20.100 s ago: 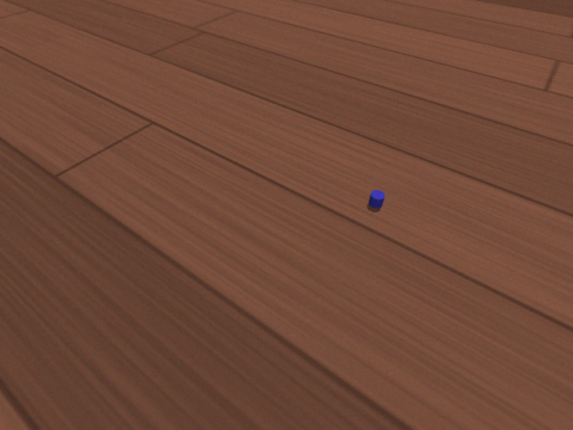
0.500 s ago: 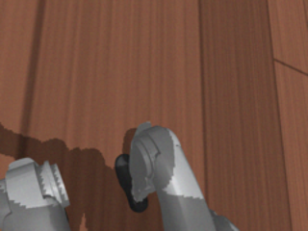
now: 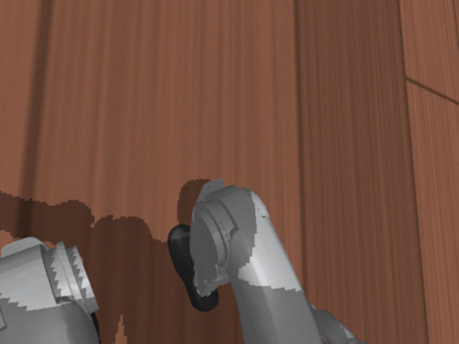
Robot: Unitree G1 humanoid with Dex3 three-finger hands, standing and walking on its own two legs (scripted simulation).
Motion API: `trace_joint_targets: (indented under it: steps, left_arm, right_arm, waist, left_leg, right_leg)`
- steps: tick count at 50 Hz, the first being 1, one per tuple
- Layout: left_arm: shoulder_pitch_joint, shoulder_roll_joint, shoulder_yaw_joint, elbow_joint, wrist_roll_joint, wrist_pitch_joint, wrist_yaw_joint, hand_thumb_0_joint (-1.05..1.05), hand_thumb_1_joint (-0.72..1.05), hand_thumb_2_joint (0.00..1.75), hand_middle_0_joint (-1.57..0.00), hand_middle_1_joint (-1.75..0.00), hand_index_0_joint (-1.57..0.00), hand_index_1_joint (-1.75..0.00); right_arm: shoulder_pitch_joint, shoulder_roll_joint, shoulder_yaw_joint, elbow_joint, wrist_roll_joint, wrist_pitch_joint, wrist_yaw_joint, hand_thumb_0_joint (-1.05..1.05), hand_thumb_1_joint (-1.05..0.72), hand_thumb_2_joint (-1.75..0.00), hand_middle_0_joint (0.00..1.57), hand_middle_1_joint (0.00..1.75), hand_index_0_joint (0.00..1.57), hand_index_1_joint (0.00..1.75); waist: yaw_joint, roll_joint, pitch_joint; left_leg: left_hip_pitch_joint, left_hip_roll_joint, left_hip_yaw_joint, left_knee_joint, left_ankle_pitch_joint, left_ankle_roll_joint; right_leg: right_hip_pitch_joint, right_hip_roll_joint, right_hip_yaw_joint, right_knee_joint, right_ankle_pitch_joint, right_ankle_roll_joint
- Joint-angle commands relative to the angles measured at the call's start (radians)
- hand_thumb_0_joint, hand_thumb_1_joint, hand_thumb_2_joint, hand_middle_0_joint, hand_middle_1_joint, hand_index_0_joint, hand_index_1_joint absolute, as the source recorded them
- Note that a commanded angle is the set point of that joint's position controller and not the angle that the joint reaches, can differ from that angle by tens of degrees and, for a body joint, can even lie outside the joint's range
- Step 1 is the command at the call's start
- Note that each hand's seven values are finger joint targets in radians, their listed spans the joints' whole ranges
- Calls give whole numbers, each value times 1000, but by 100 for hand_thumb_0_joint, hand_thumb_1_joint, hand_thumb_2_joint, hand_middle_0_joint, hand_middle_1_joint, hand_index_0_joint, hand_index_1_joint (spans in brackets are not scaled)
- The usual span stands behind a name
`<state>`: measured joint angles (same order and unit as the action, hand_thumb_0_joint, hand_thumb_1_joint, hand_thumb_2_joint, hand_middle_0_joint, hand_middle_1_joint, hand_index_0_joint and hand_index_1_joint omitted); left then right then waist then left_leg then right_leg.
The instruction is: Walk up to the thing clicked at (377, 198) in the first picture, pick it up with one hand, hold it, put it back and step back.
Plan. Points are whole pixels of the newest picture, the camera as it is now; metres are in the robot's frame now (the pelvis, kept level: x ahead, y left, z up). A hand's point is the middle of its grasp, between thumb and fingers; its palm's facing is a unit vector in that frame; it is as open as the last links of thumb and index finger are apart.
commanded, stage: close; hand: left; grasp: from above
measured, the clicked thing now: out of the picture +0.46 +0.35 -0.28
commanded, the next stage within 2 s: settle in 1.68 s
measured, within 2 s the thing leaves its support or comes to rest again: neither
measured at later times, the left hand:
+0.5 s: hand out of the picture +0.44 +0.35 -0.25, palm faces -0.43 -0.14 -0.89, open 12.3 cm
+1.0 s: hand out of the picture +0.44 +0.35 -0.25, palm faces -0.44 -0.15 -0.88, open 10.6 cm
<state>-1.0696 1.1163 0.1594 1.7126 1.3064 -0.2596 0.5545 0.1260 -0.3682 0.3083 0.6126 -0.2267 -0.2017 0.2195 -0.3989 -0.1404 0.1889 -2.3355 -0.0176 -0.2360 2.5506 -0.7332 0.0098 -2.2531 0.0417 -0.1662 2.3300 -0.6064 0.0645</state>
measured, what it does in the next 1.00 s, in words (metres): stands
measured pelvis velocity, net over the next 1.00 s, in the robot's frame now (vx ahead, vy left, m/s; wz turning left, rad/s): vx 0.00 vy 0.00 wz -0.02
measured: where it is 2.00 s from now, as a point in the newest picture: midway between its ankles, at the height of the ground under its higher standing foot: (147, 315)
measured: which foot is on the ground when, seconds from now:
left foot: down 0.00-1.00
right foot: down 0.00-1.00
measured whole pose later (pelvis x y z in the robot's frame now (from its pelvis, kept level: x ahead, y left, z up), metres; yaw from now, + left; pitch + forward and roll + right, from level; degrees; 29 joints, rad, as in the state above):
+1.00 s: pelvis +0.00 +0.00 +0.00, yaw -1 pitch +27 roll -16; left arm -1.07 1.13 0.12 1.73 1.33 -0.29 0.60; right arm 0.12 -0.37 0.34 0.60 -0.24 -0.21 0.22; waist -0.40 -0.16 0.20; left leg -2.32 -0.01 -0.25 2.55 -0.74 0.02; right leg -2.23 0.05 -0.18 2.31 -0.60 0.07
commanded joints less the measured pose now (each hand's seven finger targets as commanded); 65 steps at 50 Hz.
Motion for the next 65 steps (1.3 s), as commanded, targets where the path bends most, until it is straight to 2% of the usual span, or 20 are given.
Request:
trace_joint_targets:
  steps: [1,4,7,10,15,19,24,30,32,34,37,41,44,49,53,56,57,58,62,65]
  left_arm:
    - [-218,222,-8,-128,-17,-22,20,0,-39,98,-10,-116,-13,-112]
    - [-229,251,-5,-128,-18,-42,30,0,-38,95,-10,-115,-13,-111]
    - [-233,232,-28,-151,-2,-47,42,0,-39,98,-10,-115,-13,-112]
    - [-241,248,-11,-132,8,-51,70,0,-36,96,-11,-115,-14,-111]
    - [-230,235,-29,-76,33,-22,94,0,-31,96,-14,-115,-18,-111]
    - [-240,211,-46,-46,15,3,99,0,-29,92,-16,-112,-20,-108]
    - [-237,266,-1,-71,-8,16,87,0,-24,88,-19,-110,-24,-105]
    - [-225,245,-13,-91,-30,2,52,0,-19,82,-23,-108,-28,-103]
    - [-231,257,-21,-124,-24,-5,41,0,-16,82,-26,-105,-31,-101]
    - [-230,288,0,-128,-24,-15,43,0,-13,83,-27,-107,-32,-102]
    - [-226,269,-12,-134,-10,-27,41,0,-11,83,-28,-107,-33,-102]
    - [-211,256,-12,-118,-4,-35,59,0,-6,84,-32,-108,-37,-102]
    - [-228,230,-39,-111,6,-34,70,0,-1,82,-35,-106,-40,-100]
    - [-237,246,-38,-101,2,-28,92,0,2,81,-38,-104,-43,-98]
    - [-240,274,-9,-105,0,-18,103,0,7,77,-40,-102,-46,-96]
    - [-248,278,-6,-101,-2,-13,102,0,12,77,-45,-102,-50,-96]
    - [-246,251,-29,-93,1,-10,95,0,13,76,-45,-101,-51,-95]
    - [-241,275,-7,-96,0,-11,96,0,14,75,-45,-102,-52,-95]
    - [-246,254,-40,-84,-6,-7,90,0,17,74,-47,-102,-53,-95]
    - [-255,276,-21,-94,-16,-8,90,0,23,75,-52,-101,-59,-95]
  right_arm:
    - [213,-332,-101,20,1,10,-5,0,-89,-90,20,30,20,30]
    - [201,-329,-87,28,2,15,-10,0,-89,-90,20,30,20,30]
    - [200,-344,-99,24,-1,11,-11,0,-89,-90,20,30,20,30]
    - [191,-344,-96,21,-3,13,-10,0,-89,-90,20,30,20,30]
    - [178,-342,-95,16,-5,3,-7,0,-89,-90,20,30,20,30]
    - [161,-345,-96,11,-1,-9,-8,0,-89,-90,20,30,20,30]
    - [181,-349,-89,21,6,-16,-3,0,-89,-90,20,30,20,30]
    - [188,-337,-77,19,2,-16,-1,0,-90,-90,20,30,20,30]
    - [188,-339,-78,16,3,-13,-4,0,-90,-90,20,30,20,30]
    - [183,-350,-78,14,4,-6,-10,0,-90,-90,20,30,20,30]
    - [177,-345,-75,15,-4,2,-8,0,-89,-90,20,30,20,30]
    - [186,-337,-72,17,-7,9,-7,0,-89,-90,20,30,20,30]
    - [194,-350,-77,12,-9,3,-4,0,-89,-90,20,30,20,30]
    - [175,-358,-76,11,-6,-11,-5,0,-89,-90,20,30,20,30]
    - [183,-350,-73,21,-6,-17,-2,0,-89,-90,20,30,20,30]
    - [182,-355,-74,20,-5,-20,-3,0,-89,-90,20,30,20,30]
    - [169,-360,-82,14,-5,-23,-4,0,-89,-90,20,30,20,30]
    - [179,-354,-73,18,-8,-23,-3,0,-89,-90,20,30,20,30]
    - [171,-360,-77,15,-5,-27,-11,0,-89,-90,20,30,20,30]
    - [180,-354,-70,24,-2,-25,-12,0,-89,-90,20,30,20,30]
  waist:
    - [-55,562,-647]
    - [-49,552,-645]
    - [-50,569,-645]
    - [-50,568,-635]
    - [-53,578,-601]
    - [-57,560,-583]
    - [-49,546,-604]
    - [-65,550,-612]
    - [-61,560,-626]
    - [-47,571,-629]
    - [-51,612,-617]
    - [-51,582,-628]
    - [-73,581,-604]
    - [-66,568,-591]
    - [-57,568,-617]
    - [-68,584,-592]
    - [-71,579,-577]
    - [-69,567,-577]
    - [-76,556,-574]
    - [-70,547,-602]
  left_leg:
    - [522,43,73,-274,304,-6]
    - [499,42,76,-269,271,-3]
    - [538,45,72,-270,287,-8]
    - [536,48,56,-290,273,-11]
    - [516,47,61,-306,242,-11]
    - [489,47,62,-310,209,-9]
    - [482,53,51,-301,241,-7]
    - [500,52,58,-287,263,-6]
    - [510,52,64,-281,268,-6]
    - [510,49,61,-286,257,-10]
    - [551,58,41,-299,274,-25]
    - [524,53,49,-291,288,-14]
    - [534,56,44,-293,290,-14]
    - [516,56,50,-295,260,-11]
    - [522,57,49,-294,276,-12]
    - [524,62,43,-304,254,-18]
    - [509,57,51,-298,225,-13]
    - [503,59,46,-305,222,-13]
    - [488,55,59,-300,197,-7]
    - [487,57,52,-294,216,-7]
  right_leg:
    - [391,32,-103,-167,244,-81]
    - [397,35,-105,-176,221,-81]
    - [371,34,-105,-165,232,-81]
    - [352,36,-119,-161,218,-82]
    - [331,38,-117,-156,205,-82]
    - [333,37,-111,-169,190,-81]
    - [345,30,-109,-165,209,-78]
    - [379,32,-107,-172,221,-77]
    - [389,34,-104,-175,226,-77]
    - [377,34,-110,-175,208,-84]
    - [338,32,-122,-160,203,-89]
    - [376,39,-123,-162,235,-81]
    - [356,39,-126,-159,242,-78]
    - [361,40,-117,-168,224,-78]
    - [374,36,-115,-165,233,-77]
    - [345,31,-119,-161,211,-78]
    - [337,32,-116,-164,196,-78]
    - [342,29,-121,-171,192,-75]
    - [365,32,-108,-179,185,-76]
    - [371,32,-112,-180,195,-76]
